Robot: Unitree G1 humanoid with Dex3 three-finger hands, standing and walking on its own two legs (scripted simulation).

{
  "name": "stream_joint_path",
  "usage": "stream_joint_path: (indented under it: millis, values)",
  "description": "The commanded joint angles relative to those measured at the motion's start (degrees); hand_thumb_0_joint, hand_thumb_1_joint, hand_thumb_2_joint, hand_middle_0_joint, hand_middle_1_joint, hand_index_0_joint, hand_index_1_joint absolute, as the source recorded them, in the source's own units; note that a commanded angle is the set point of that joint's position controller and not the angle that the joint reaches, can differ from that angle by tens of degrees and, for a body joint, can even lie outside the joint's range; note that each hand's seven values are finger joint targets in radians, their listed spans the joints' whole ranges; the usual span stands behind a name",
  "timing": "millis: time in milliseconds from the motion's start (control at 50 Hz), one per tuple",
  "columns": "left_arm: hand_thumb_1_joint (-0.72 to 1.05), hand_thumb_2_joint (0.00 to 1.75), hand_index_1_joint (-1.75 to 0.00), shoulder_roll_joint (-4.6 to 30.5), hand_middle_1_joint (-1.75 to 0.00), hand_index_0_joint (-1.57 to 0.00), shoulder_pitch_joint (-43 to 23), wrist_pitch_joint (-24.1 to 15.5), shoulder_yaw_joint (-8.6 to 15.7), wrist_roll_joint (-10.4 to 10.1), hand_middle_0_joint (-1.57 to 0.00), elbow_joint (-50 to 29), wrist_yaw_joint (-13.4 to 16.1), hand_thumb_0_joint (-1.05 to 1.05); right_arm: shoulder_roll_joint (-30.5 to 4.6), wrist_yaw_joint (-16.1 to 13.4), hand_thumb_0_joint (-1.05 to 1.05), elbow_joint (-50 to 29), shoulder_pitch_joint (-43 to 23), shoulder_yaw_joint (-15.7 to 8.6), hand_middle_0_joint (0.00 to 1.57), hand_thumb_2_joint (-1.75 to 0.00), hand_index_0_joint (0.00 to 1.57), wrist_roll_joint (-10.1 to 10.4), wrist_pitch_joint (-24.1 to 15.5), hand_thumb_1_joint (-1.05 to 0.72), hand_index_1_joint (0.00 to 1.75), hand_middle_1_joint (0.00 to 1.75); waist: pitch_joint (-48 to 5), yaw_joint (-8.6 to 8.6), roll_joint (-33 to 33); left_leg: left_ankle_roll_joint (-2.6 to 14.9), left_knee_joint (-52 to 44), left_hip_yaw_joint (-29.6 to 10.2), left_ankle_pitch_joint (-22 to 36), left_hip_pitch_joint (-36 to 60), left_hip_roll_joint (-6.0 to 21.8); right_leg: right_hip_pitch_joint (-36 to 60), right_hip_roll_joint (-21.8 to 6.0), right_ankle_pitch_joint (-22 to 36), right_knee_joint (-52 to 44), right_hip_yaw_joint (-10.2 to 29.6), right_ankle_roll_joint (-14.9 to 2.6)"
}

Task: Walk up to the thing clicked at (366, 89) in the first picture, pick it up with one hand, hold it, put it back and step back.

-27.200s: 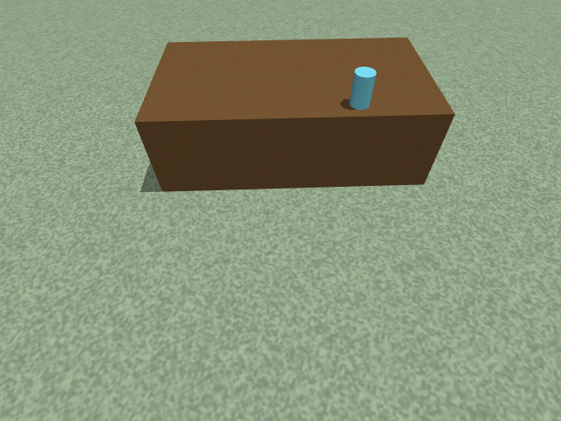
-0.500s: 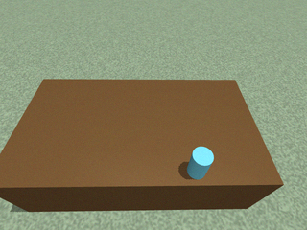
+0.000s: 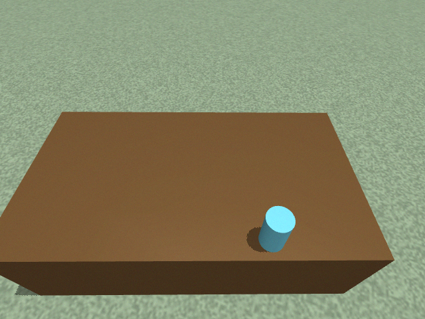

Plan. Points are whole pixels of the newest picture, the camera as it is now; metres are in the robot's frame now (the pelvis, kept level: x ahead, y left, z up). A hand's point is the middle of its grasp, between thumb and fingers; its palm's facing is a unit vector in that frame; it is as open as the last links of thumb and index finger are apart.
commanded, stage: stand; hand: right
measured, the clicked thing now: (275, 229) +0.41 -0.19 -0.29
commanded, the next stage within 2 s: step back in 0.30 s
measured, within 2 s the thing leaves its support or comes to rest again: neither
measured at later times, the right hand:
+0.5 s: hand out of the picture +0.05 -0.27 -0.17, palm faces -0.03 +0.93 -0.36, open 7.4 cm
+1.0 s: hand out of the picture -0.05 -0.32 -0.19, palm faces -0.18 +0.91 -0.37, open 7.4 cm
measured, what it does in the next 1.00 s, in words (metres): walks backwards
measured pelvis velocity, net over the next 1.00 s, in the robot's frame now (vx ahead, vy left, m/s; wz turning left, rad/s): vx -0.15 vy -0.06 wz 0.11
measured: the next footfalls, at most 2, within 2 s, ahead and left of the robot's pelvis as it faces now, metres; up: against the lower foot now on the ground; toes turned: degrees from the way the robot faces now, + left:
left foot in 1.10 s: -0.15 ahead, +0.07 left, +0.00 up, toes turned +6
right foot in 1.56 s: -0.31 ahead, -0.16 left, +0.00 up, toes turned +1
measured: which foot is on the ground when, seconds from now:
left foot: down 0.00-0.64, up 0.66-1.00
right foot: down 0.00-1.00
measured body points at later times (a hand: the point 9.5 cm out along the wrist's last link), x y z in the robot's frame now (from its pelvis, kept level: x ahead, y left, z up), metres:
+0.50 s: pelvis -0.05 -0.01 -0.01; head +0.02 -0.01 +0.43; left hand +0.03 +0.31 -0.14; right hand +0.05 -0.32 -0.14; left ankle +0.03 +0.10 -0.75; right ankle -0.09 -0.13 -0.71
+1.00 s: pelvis -0.15 -0.06 -0.02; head -0.06 -0.07 +0.42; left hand -0.06 +0.25 -0.13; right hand -0.04 -0.37 -0.16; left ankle -0.19 +0.06 -0.72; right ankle -0.11 -0.15 -0.75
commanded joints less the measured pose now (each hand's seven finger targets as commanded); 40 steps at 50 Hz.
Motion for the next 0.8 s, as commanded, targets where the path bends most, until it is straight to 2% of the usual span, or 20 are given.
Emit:
stream_joint_path:
  millis: [0, 60, 160, 260, 280, 300, 360, 380, 420, 460, 520, 560, 580, 600, 620, 640, 660, 680, 720, 780]
  values:
    - [0.9, 0.9, -0.3, 11.6, -0.3, -0.2, -0.4, -1.2, 2.4, 0.0, -0.2, -2.9, 1.0, 0.0, -12.3, -0.9, 0.0, -3.3, -1.9, -2.1, 0.2, -0.9, 0.2, 0.0, -1.0, -0.9, 0.3, 0.3, -4.1, -0.05, 0.4, 0.77, -1.6, -6.8, 13.3, 6.6, 7.6, -5.4, -6.9, 12.6, -2.7, 3.5, -1.66]
    - [0.9, 0.9, -0.3, 11.7, -0.3, -0.2, -0.7, -1.2, 2.4, 0.0, -0.2, -3.0, 1.0, 0.0, -12.2, -0.7, 0.0, -3.3, -1.6, -2.1, 0.2, -0.9, 0.2, 0.0, -1.0, -0.9, 0.3, 0.3, -3.3, -0.31, 0.4, 0.67, -2.1, -6.9, 12.3, 5.4, 7.5, -5.4, -6.8, 11.4, -2.8, 3.5, -1.74]
    - [0.9, 0.9, -0.3, 11.8, -0.3, -0.2, -0.7, -0.8, 2.6, 0.2, -0.2, -2.9, 0.7, 0.0, -12.6, -0.7, 0.0, -3.3, -1.6, -2.2, 0.2, -0.9, 0.2, -0.1, -0.9, -0.9, 0.3, 0.3, -1.1, -0.36, 1.2, 0.45, -4.6, -7.9, 3.8, 3.9, 7.2, -7.0, -6.2, 4.8, -3.0, 3.3, -2.29]
    - [0.9, 0.9, -0.3, 11.9, -0.3, -0.2, -0.6, -1.0, 2.6, 0.2, -0.2, -2.9, 0.6, 0.0, -12.3, -0.7, 0.0, -3.4, -1.5, -2.4, 0.2, -0.9, 0.2, 0.0, -1.0, -0.9, 0.3, 0.3, -1.5, -0.47, 0.2, 0.49, -4.2, -7.9, 4.7, 4.3, 7.0, -7.2, -6.4, 4.8, -3.5, 3.6, -2.3]
    - [0.9, 0.9, -0.3, 15.2, -0.3, -0.2, -1.5, -0.4, 4.8, -0.7, -0.2, -4.1, 0.7, 0.0, -15.6, -0.3, 0.0, -5.4, -3.5, -3.6, 0.2, -0.9, 0.2, -0.2, -0.1, -0.9, 0.3, 0.3, 4.5, -0.28, 1.6, 2.87, 1.2, -8.7, 19.3, 0.2, 7.5, -12.1, -4.7, 12.9, 3.6, 2.7, -2.31]
    - [0.9, 0.9, -0.3, 13.7, -0.3, -0.2, -0.3, 0.0, 4.8, -1.0, -0.2, -4.9, 1.0, 0.0, -15.1, -0.3, 0.0, -6.3, -2.5, -3.8, 0.2, -0.9, 0.2, 0.3, 0.3, -0.9, 0.3, 0.3, 2.3, -0.42, 2.8, 4.57, 2.0, -9.2, 24.2, 0.4, 8.7, -11.8, -3.3, 12.7, 6.7, 1.1, -2.34]
    - [0.9, 0.9, -0.3, 11.2, -0.3, -0.2, 2.4, 0.9, 4.7, -1.1, -0.2, -6.5, 1.0, 0.0, -17.1, -0.3, 0.0, -8.5, -0.8, -5.1, 0.2, -0.9, 0.2, 0.6, 0.8, -0.9, 0.3, 0.3, -5.6, -0.54, 8.0, 11.03, -0.6, -14.3, 29.6, 3.2, 15.1, -11.4, 1.7, 0.6, 20.4, -1.8, -2.59]
    - [0.9, 0.9, -0.3, 11.0, -0.3, -0.2, 2.9, 1.4, 5.0, -1.0, -0.2, -7.5, 0.8, 0.0, -17.3, -0.4, 0.0, -9.8, -0.7, -5.4, 0.2, -0.9, 0.2, 0.4, 0.9, -0.9, 0.3, 0.3, -7.5, -0.72, 10.3, 13.31, -0.9, -16.7, 29.1, 4.2, 17.4, -13.2, 2.7, -12.2, 26.1, -1.0, -2.66]
    - [0.9, 0.9, -0.3, 11.1, -0.3, -0.2, 3.2, 2.6, 5.2, -0.8, -0.2, -8.6, 0.6, 0.0, -17.9, -0.8, 0.0, -11.6, -0.9, -6.2, 0.2, -0.9, 0.2, -0.5, 1.2, -0.9, 0.3, 0.3, -9.0, -1.05, 10.9, 15.79, -2.0, -17.7, 21.3, 0.8, 19.3, -15.4, 1.4, -19.8, 38.4, 2.7, -3.28]
    - [0.9, 0.9, -0.3, 10.9, -0.3, -0.2, 4.3, 3.1, 5.5, -0.9, -0.2, -9.5, 0.4, 0.0, -17.1, -1.1, 0.0, -14.0, -2.9, -6.1, 0.2, -0.9, 0.2, -1.0, 1.7, -0.9, 0.3, 0.3, -9.3, -0.26, 9.8, 15.32, 0.0, -15.0, 19.8, -2.0, 18.1, -16.6, 1.5, -18.6, 42.7, 4.2, -3.71]
    - [0.9, 0.9, -0.3, 10.9, -0.3, -0.2, 7.9, 3.1, 6.3, -0.9, -0.2, -9.5, 0.3, 0.0, -16.1, -1.2, 0.0, -16.3, -5.5, -5.7, 0.2, -0.9, 0.2, -1.1, 2.4, -0.9, 0.3, 0.3, -8.3, 2.29, 8.8, 12.64, 4.3, -13.2, 15.7, -5.5, 16.1, -15.1, 0.1, -14.1, 33.1, 2.8, -3.03]
    - [0.9, 0.9, -0.3, 10.8, -0.3, -0.2, 10.3, 2.0, 6.6, -0.1, -0.2, -8.9, 0.7, 0.0, -15.7, -1.0, 0.0, -16.8, -6.7, -5.4, 0.2, -0.9, 0.2, -0.2, 3.4, -0.9, 0.3, 0.3, -7.3, 3.97, 5.6, 8.11, 11.4, -9.4, 11.1, -6.4, 10.7, -10.6, -0.4, -0.2, 11.2, -0.1, -1.51]
    - [0.9, 0.9, -0.3, 11.8, -0.3, -0.2, 9.8, 1.5, 6.9, 0.6, -0.2, -9.3, 1.1, 0.0, -14.2, -0.8, 0.0, -17.0, -6.9, -4.8, 0.2, -0.9, 0.2, 0.5, 3.8, -0.9, 0.3, 0.3, -5.0, 3.89, 2.6, 5.35, 16.5, -7.4, 4.7, -9.5, 6.5, -10.0, -2.4, 5.7, 2.7, 3.5, -0.51]
    - [0.9, 0.9, -0.3, 17.2, -0.3, -0.2, 6.8, 1.2, 8.1, 1.7, -0.2, -10.7, 1.3, 0.0, -11.3, -0.8, 0.0, -17.4, -4.1, -4.1, 0.2, -0.9, 0.2, 1.1, 3.9, -0.9, 0.3, 0.3, -2.7, 1.62, -11.8, 2.01, 24.3, -5.8, -11.6, -19.8, -2.5, -8.1, -9.5, 12.6, 1.6, 16.0, -2.17]
    - [0.9, 0.9, -0.3, 20.5, -0.3, -0.2, 2.6, 1.1, 8.7, 1.8, -0.2, -13.2, 1.1, 0.0, -10.2, -1.2, 0.0, -17.1, -1.3, -3.6, 0.2, -0.9, 0.2, 0.7, 4.3, -0.9, 0.3, 0.3, -0.2, 0.19, -14.8, -0.35, 32.8, -8.7, -24.3, -24.0, -8.0, -13.2, -16.3, 12.5, 0.3, 22.8, -6.23]
    - [0.9, 0.9, -0.3, 22.7, -0.3, -0.2, -1.0, 1.1, 9.2, 2.2, -0.2, -15.7, 1.1, 0.0, -12.7, -1.7, 0.0, -16.6, 0.3, -4.8, 0.2, -0.9, 0.2, 0.4, 4.7, -0.9, 0.3, 0.3, 0.3, 0.38, -12.7, -0.31, 42.8, -12.7, -26.5, -20.0, -7.2, -22.3, -22.1, 13.5, 0.0, 26.4, -14.69]
    - [0.9, 0.9, -0.3, 22.2, -0.3, -0.2, -2.9, 0.8, 9.1, 2.3, -0.2, -16.8, 1.2, 0.0, -14.9, -1.7, 0.0, -16.0, 0.9, -5.6, 0.2, -0.9, 0.2, 0.1, 4.6, -0.9, 0.3, 0.3, 0.8, 0.53, -13.7, 0.19, 48.4, -13.4, -24.1, -17.6, -5.7, -25.6, -22.7, 11.9, -0.8, 27.8, -16.88]
    - [0.9, 0.9, -0.3, 18.8, -0.3, -0.2, -4.8, 0.5, 8.6, 1.9, -0.2, -17.8, 1.3, 0.0, -15.7, -1.4, 0.0, -15.8, 0.5, -5.9, 0.2, -0.9, 0.2, 0.2, 4.4, -0.9, 0.3, 0.3, 1.9, -0.22, -10.6, -0.01, 50.0, -14.1, -20.2, -17.7, -5.8, -24.4, -18.2, 14.7, 0.8, 21.5, -14.63]
    - [0.9, 0.9, -0.3, 15.0, -0.3, -0.2, -8.1, 0.3, 7.7, 1.4, -0.2, -18.0, 1.5, 0.0, -14.6, -1.3, 0.0, -14.4, 4.8, -5.0, 0.2, -0.9, 0.2, 0.7, 3.9, -0.9, 0.3, 0.3, -0.1, -4.02, -7.4, -0.49, 48.3, -13.6, -13.9, -21.7, -7.6, -14.7, -9.2, 23.6, 6.7, 7.5, -7.32]
    - [0.9, 0.9, -0.3, 13.2, -0.3, -0.2, -0.1, 0.0, 7.3, 1.1, -0.2, -18.7, 1.9, 0.0, -13.8, -1.9, 0.0, -15.8, 3.7, -4.0, 0.2, -0.9, 0.2, -0.1, 3.5, -0.9, 0.3, 0.3, -3.7, 0.69, -4.8, -1.42, 47.2, -11.8, -15.4, -25.5, -7.2, -2.7, -11.7, 33.3, 11.1, 9.2, -9.56]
